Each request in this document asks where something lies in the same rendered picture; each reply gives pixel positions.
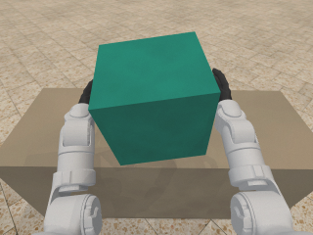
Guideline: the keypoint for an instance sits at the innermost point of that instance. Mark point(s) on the robot left hand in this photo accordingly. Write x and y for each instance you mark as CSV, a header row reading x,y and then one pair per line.
x,y
85,97

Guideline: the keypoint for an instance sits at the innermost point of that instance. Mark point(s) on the robot left forearm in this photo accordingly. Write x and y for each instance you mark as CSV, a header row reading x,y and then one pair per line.
x,y
75,170

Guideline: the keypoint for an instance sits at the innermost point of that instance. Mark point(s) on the robot right forearm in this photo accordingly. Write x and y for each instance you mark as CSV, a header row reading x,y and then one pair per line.
x,y
248,170

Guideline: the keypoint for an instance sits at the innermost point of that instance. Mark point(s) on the pedestal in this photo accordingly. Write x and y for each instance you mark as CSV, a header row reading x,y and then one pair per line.
x,y
195,187

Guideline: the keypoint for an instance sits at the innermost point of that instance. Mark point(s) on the robot right hand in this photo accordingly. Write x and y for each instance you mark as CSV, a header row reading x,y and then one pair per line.
x,y
222,84

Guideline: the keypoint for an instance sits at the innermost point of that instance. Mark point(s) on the robot left upper arm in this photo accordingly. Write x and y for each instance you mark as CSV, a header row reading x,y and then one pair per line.
x,y
74,215

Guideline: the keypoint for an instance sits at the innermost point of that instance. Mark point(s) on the carton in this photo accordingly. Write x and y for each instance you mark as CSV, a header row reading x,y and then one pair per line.
x,y
154,99

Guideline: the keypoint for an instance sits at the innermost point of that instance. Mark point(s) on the robot right upper arm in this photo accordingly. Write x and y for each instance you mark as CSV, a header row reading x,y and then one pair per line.
x,y
261,213

